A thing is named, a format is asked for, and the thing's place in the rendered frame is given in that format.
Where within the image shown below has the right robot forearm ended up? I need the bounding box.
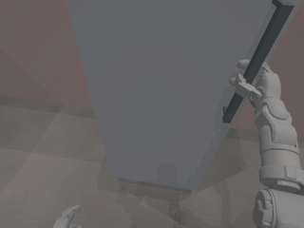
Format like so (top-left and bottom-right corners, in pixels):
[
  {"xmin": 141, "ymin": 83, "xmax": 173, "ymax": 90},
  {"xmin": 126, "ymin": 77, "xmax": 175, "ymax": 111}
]
[{"xmin": 254, "ymin": 98, "xmax": 304, "ymax": 196}]

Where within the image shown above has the fridge door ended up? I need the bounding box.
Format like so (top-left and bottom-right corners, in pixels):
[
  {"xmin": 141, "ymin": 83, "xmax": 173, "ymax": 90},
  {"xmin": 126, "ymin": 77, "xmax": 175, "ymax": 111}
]
[{"xmin": 65, "ymin": 0, "xmax": 303, "ymax": 191}]

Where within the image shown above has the right robot upper arm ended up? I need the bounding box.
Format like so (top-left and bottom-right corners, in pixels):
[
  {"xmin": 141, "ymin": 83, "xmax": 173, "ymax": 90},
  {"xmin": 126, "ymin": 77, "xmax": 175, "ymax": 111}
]
[{"xmin": 253, "ymin": 188, "xmax": 304, "ymax": 228}]

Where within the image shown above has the robot left hand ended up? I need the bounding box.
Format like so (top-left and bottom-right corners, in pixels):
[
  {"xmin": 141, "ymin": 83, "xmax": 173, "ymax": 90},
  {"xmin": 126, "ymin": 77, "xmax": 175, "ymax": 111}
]
[{"xmin": 52, "ymin": 205, "xmax": 82, "ymax": 228}]

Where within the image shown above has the robot right hand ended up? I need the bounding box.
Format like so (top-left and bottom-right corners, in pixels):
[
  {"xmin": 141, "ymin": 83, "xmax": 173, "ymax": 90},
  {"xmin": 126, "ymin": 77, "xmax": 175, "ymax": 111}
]
[{"xmin": 229, "ymin": 59, "xmax": 281, "ymax": 108}]

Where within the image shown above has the handle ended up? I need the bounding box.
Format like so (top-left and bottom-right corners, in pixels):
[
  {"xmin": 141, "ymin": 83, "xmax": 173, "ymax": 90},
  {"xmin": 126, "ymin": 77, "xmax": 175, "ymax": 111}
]
[{"xmin": 222, "ymin": 0, "xmax": 294, "ymax": 124}]

